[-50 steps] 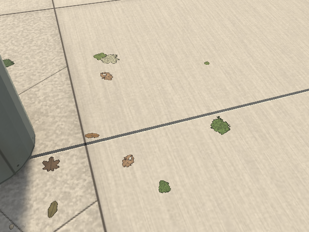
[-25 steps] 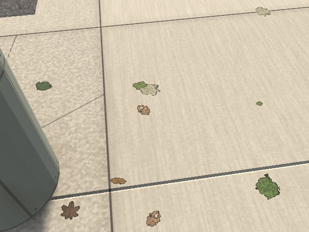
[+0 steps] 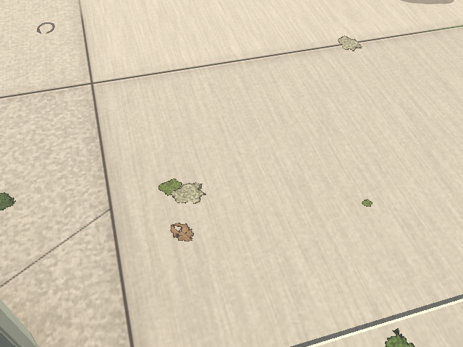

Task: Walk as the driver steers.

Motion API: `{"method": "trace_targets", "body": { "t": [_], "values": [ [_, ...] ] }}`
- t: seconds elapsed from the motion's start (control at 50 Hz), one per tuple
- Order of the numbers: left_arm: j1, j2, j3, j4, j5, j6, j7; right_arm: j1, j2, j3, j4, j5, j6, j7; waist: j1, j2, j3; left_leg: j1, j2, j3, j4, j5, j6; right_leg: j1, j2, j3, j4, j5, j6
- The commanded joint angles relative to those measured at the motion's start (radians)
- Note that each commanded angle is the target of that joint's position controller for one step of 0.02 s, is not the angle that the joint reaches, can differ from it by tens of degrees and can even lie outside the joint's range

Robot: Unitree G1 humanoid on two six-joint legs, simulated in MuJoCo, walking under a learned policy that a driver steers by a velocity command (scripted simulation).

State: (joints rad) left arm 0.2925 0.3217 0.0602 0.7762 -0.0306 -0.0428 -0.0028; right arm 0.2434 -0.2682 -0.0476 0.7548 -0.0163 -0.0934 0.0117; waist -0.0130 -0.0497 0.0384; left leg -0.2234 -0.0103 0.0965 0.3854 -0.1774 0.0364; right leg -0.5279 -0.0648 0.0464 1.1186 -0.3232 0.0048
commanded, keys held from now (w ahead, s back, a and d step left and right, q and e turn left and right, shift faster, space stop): w+e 0.12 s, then no key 0.88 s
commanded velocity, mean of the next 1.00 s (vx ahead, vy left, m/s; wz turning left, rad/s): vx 0.18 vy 0.00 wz -0.17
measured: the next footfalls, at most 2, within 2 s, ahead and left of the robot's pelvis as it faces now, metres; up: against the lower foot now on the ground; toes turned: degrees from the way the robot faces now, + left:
right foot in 0.30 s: +0.31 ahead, -0.16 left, +0.00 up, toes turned -9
left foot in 0.66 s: +0.32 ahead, +0.09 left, +0.00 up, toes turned -9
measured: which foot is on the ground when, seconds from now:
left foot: down 0.00-0.30, up 0.32-0.64, down 0.66-1.00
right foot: up 0.00-0.28, down 0.30-1.00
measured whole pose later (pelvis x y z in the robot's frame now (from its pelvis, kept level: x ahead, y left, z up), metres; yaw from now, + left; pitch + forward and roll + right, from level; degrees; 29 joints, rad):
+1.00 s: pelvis +0.27 -0.04 -0.01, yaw -10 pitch -1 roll +0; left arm 0.16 0.24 0.04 0.92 0.01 0.01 0.02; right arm 0.19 -0.23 -0.02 0.96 -0.01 -0.02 -0.03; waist 0.00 0.00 0.03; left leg -0.20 0.02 0.00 0.51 -0.29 -0.02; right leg -0.25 0.02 0.00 0.50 -0.23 -0.01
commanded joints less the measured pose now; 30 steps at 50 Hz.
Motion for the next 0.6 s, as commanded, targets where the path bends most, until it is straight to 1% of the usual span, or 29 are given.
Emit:
{"method": "trace_targets", "body": {
  "t": [0.02, 0.06, 0.1, 0.12, 0.16, 0.2, 0.22, 0.24, 0.26, 0.28, 0.3, 0.32, 0.34, 0.36, 0.38, 0.4, 0.42, 0.44, 0.46, 0.48, 0.52, 0.54, 0.58, 0.6],
  "values": [
    [0.008, 0.031, 0.013, -0.087, 0.008, 0.015, -0.002, -0.035, -0.125, -0.034, -0.040, 0.000, -0.031, -0.002, 0.019, 0.135, -0.025, 0.086, 0.287, -0.182, -0.236, 0.218, 0.180, -0.122, -0.062, 0.047, -0.043, 0.093, 0.015],
    [-0.038, 0.022, 0.009, -0.110, 0.012, 0.019, -0.010, -0.038, -0.140, -0.041, -0.031, -0.002, -0.031, -0.003, 0.013, 0.118, -0.010, 0.092, 0.273, -0.107, -0.248, 0.249, 0.172, -0.134, -0.062, 0.043, -0.142, 0.203, 0.014],
    [-0.091, 0.010, 0.003, -0.128, 0.011, 0.015, -0.024, -0.031, -0.158, -0.045, -0.022, 0.004, -0.024, -0.008, -0.006, 0.107, 0.005, 0.099, 0.256, -0.039, -0.250, 0.257, 0.156, -0.110, -0.054, 0.016, -0.263, 0.309, 0.004],
    [-0.127, 0.000, -0.002, -0.137, 0.008, 0.011, -0.030, -0.016, -0.171, -0.050, -0.011, 0.010, -0.018, -0.013, -0.021, 0.098, 0.020, 0.110, 0.259, -0.016, -0.258, 0.241, 0.145, -0.109, -0.054, 0.004, -0.316, 0.339, 0.000],
    [-0.199, -0.009, -0.008, -0.169, 0.018, 0.005, -0.039, 0.014, -0.184, -0.052, 0.008, 0.016, -0.005, -0.018, -0.042, 0.075, 0.053, 0.125, 0.260, 0.018, -0.228, 0.363, 0.136, -0.081, -0.030, -0.031, -0.420, 0.352, -0.011],
    [-0.229, 0.001, -0.003, -0.195, 0.024, 0.001, -0.048, 0.039, -0.202, -0.057, 0.028, 0.028, 0.012, -0.021, -0.042, 0.088, 0.040, 0.178, 0.274, 0.031, -0.168, 0.504, 0.122, -0.050, -0.004, -0.051, -0.479, 0.326, -0.027],
    [-0.227, 0.012, 0.002, -0.203, 0.026, 0.000, -0.051, 0.039, -0.212, -0.060, 0.034, 0.035, 0.019, -0.023, -0.032, 0.103, 0.024, 0.206, 0.281, 0.032, -0.130, 0.562, 0.111, -0.028, 0.012, -0.057, -0.500, 0.298, -0.040],
    [-0.205, 0.030, 0.010, -0.203, 0.030, -0.001, -0.053, 0.031, -0.225, -0.063, 0.036, 0.043, 0.025, -0.025, -0.011, 0.119, 0.000, 0.228, 0.281, 0.033, -0.073, 0.648, 0.099, 0.014, 0.035, -0.069, -0.520, 0.263, -0.055],
    [-0.145, 0.055, 0.023, -0.190, 0.036, -0.001, -0.052, 0.018, -0.233, -0.066, 0.037, 0.051, 0.030, -0.028, 0.029, 0.128, -0.043, 0.239, 0.268, 0.039, 0.017, 0.722, 0.079, 0.099, 0.065, -0.085, -0.556, 0.255, -0.074],
    [-0.035, 0.091, 0.044, -0.157, 0.039, -0.003, -0.046, 0.009, -0.220, -0.061, 0.038, 0.052, 0.036, -0.031, 0.091, 0.106, -0.106, 0.213, 0.225, 0.066, 0.171, 0.727, 0.048, 0.258, 0.102, -0.101, -0.629, 0.344, -0.100],
    [0.040, 0.161, 0.066, -0.141, 0.041, 0.001, -0.028, 0.050, -0.183, -0.047, 0.034, 0.029, 0.032, -0.031, 0.114, 0.027, -0.180, 0.083, 0.163, 0.092, 0.376, 0.526, -0.006, 0.468, 0.039, -0.024, -0.629, 0.700, -0.130],
    [0.051, 0.232, 0.064, -0.152, 0.064, 0.010, -0.007, 0.147, -0.076, -0.008, 0.010, -0.019, 0.021, -0.017, 0.046, -0.232, -0.313, -0.280, 0.024, 0.076, 0.762, -0.401, -0.082, 0.830, -0.243, 0.324, -0.518, 1.222, -0.303],
    [0.057, 0.170, 0.037, -0.171, 0.061, 0.005, -0.014, 0.213, -0.103, 0.002, 0.055, 0.011, 0.017, -0.003, 0.067, -0.159, -0.550, -0.306, -0.002, -0.165, 0.938, -0.571, -0.097, 0.886, -0.378, 0.538, -0.581, 1.185, -0.434],
    [0.018, 0.128, 0.030, -0.168, 0.049, 0.007, -0.024, 0.117, -0.178, -0.022, 0.048, 0.047, 0.027, 0.001, 0.093, -0.056, -0.465, -0.332, 0.044, -0.199, 0.948, -0.513, -0.093, 0.784, -0.308, 0.418, -0.626, 1.043, -0.395],
    [-0.047, 0.104, 0.023, -0.156, 0.032, 0.005, -0.026, 0.038, -0.166, -0.018, 0.022, 0.050, 0.035, -0.005, 0.071, -0.027, -0.315, -0.396, 0.077, -0.167, 0.888, -0.456, -0.088, 0.668, -0.250, 0.321, -0.658, 0.897, -0.340],
    [-0.097, 0.069, 0.011, -0.152, 0.028, 0.004, -0.024, -0.002, -0.154, -0.018, 0.025, 0.034, 0.046, -0.019, 0.052, 0.023, -0.227, -0.387, 0.103, -0.162, 0.821, -0.399, -0.091, 0.539, -0.217, 0.276, -0.698, 0.797, -0.303],
    [-0.140, 0.054, 0.005, -0.148, 0.034, 0.004, -0.022, 0.008, -0.151, -0.021, 0.031, 0.026, 0.064, -0.030, 0.013, 0.015, -0.188, -0.302, 0.119, -0.168, 0.756, -0.350, -0.095, 0.407, -0.190, 0.231, -0.738, 0.742, -0.283],
    [-0.169, 0.062, 0.008, -0.145, 0.047, 0.004, -0.022, 0.040, -0.139, -0.020, 0.043, 0.023, 0.080, -0.035, -0.017, -0.013, -0.173, -0.213, 0.112, -0.156, 0.704, -0.307, -0.102, 0.307, -0.171, 0.196, -0.774, 0.700, -0.272],
    [-0.190, 0.065, 0.011, -0.141, 0.055, 0.001, -0.021, 0.065, -0.118, -0.016, 0.054, 0.020, 0.090, -0.041, -0.033, -0.030, -0.172, -0.159, 0.104, -0.144, 0.642, -0.289, -0.109, 0.257, -0.160, 0.169, -0.793, 0.682, -0.274],
    [-0.206, 0.063, 0.011, -0.135, 0.059, -0.001, -0.018, 0.074, -0.105, -0.013, 0.061, 0.017, 0.096, -0.047, -0.039, -0.039, -0.175, -0.120, 0.099, -0.138, 0.575, -0.277, -0.114, 0.227, -0.150, 0.143, -0.803, 0.673, -0.275],
    [-0.213, 0.062, 0.011, -0.116, 0.058, 0.001, -0.009, 0.048, -0.089, -0.006, 0.064, 0.011, 0.102, -0.054, -0.027, -0.046, -0.187, -0.069, 0.096, -0.136, 0.451, -0.207, -0.111, 0.215, -0.138, 0.120, -0.818, 0.567, -0.263],
    [-0.209, 0.061, 0.011, -0.105, 0.057, 0.005, -0.005, 0.033, -0.093, -0.007, 0.065, 0.012, 0.105, -0.055, -0.017, -0.053, -0.191, -0.047, 0.094, -0.135, 0.406, -0.159, -0.107, 0.214, -0.136, 0.121, -0.831, 0.472, -0.256],
    [-0.209, 0.057, 0.007, -0.085, 0.054, 0.015, 0.001, 0.001, -0.102, -0.010, 0.066, 0.013, 0.112, -0.052, -0.005, -0.061, -0.165, -0.010, 0.086, -0.129, 0.330, -0.104, -0.097, 0.190, -0.127, 0.131, -0.855, 0.222, -0.236],
    [-0.217, 0.052, 0.004, -0.077, 0.051, 0.020, 0.001, -0.007, -0.099, -0.011, 0.068, 0.011, 0.113, -0.050, -0.009, -0.058, -0.141, 0.015, 0.079, -0.122, 0.275, -0.075, -0.087, 0.168, -0.115, 0.134, -0.859, 0.092, -0.219]
  ]
}}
